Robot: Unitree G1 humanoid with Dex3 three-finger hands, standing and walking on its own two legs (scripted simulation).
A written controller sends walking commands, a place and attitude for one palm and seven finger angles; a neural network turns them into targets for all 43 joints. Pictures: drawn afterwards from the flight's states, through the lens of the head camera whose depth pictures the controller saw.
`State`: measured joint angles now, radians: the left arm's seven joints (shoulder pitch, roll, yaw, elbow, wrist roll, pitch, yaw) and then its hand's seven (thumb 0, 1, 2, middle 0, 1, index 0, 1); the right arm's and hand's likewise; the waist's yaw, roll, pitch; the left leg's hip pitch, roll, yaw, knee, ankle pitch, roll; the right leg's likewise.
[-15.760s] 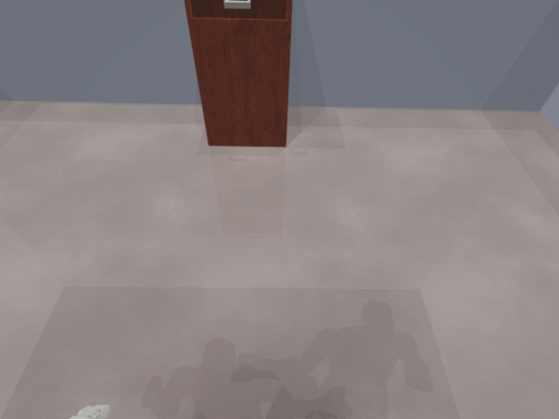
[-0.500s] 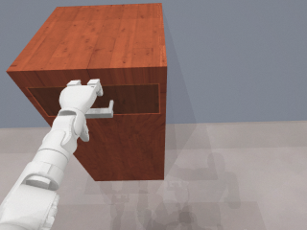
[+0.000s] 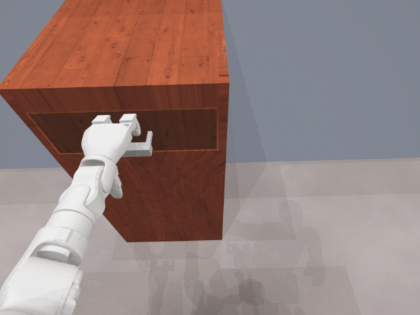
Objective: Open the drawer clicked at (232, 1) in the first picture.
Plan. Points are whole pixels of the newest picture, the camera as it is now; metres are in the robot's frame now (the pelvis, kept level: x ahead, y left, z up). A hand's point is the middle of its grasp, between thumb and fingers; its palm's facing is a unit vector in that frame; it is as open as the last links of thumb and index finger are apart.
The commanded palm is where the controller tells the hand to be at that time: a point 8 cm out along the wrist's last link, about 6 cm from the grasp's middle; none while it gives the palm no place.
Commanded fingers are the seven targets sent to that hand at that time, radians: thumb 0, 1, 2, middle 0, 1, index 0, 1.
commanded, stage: lower the fingers behind the handle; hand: left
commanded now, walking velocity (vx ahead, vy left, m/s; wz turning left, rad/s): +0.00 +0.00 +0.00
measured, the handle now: (128, 142) +0.48 +0.20 +0.02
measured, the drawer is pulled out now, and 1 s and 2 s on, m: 0.00 0.00 0.00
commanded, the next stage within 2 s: lift the fingers back up to retry in 1.08 s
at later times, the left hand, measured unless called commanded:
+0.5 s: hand (120, 158) +0.43 +0.20 +0.03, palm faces -0.01 -0.01 -1.00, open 13.9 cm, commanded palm +0.40 +0.21 +0.07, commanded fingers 0.00 -0.50 0.30 -0.30 -1.20 -0.30 -1.20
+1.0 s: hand (121, 158) +0.43 +0.20 +0.03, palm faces +0.00 +0.00 -1.00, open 13.9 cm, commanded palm +0.41 +0.21 +0.06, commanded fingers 0.00 -0.50 0.30 -0.30 -1.20 -0.30 -1.20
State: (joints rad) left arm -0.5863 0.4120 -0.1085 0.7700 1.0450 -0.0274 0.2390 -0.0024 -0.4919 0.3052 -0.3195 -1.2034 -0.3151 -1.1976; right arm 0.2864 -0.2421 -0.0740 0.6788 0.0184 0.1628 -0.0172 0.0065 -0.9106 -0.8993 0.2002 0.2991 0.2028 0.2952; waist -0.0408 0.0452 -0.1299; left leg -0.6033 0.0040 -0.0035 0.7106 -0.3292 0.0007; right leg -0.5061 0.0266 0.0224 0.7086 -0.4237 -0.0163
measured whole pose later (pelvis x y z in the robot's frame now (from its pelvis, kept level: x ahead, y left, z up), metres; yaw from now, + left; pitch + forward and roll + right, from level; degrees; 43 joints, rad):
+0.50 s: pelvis -0.01 +0.00 -0.01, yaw -1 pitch +14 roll +0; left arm -0.65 0.40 -0.10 0.89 1.08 0.00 0.31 0.00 -0.49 0.31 -0.29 -1.24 -0.32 -1.20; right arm 0.30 -0.24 -0.06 0.67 0.02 0.16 -0.02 0.01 -0.91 -0.90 0.20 0.30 0.20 0.30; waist -0.06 0.04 -0.15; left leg -0.68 0.01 0.00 0.76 -0.33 0.00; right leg -0.58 0.03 0.03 0.76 -0.42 -0.01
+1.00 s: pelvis -0.03 +0.01 -0.01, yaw -1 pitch +16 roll -1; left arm -0.72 0.40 -0.12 0.95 1.08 0.03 0.32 0.00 -0.49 0.31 -0.26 -1.33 -0.32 -1.20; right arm 0.33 -0.24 -0.04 0.66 0.02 0.16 -0.04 0.01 -0.91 -0.90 0.20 0.30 0.20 0.30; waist -0.08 0.04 -0.16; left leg -0.75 0.01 0.00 0.81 -0.33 0.01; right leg -0.65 0.04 0.03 0.81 -0.42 -0.01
